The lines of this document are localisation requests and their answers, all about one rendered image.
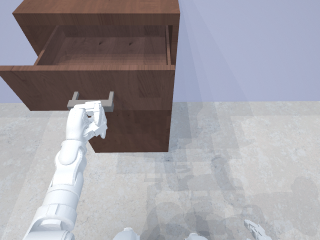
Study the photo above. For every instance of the drawer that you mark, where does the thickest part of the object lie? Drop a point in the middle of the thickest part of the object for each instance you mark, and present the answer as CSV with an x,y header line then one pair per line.
x,y
133,61

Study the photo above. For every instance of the left robot shin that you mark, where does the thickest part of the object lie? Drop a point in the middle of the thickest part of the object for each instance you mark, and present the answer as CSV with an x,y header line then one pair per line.
x,y
128,229

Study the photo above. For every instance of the robot left hand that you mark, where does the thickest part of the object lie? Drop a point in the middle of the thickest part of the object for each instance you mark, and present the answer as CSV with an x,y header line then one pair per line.
x,y
78,121

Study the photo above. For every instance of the left robot upper arm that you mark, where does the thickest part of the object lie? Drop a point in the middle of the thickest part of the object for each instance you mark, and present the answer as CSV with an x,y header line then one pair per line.
x,y
50,235

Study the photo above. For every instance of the handle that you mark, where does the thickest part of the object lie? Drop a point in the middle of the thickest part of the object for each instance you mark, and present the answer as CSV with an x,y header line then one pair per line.
x,y
107,105

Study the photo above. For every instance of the cabinet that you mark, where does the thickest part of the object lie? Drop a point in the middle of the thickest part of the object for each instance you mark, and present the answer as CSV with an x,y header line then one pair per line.
x,y
128,131

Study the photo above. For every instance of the robot right hand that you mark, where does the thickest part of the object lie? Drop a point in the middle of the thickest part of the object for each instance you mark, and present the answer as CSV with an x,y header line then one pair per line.
x,y
257,231

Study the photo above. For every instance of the left robot forearm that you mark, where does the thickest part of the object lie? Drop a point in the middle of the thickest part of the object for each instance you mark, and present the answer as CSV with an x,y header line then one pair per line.
x,y
58,210

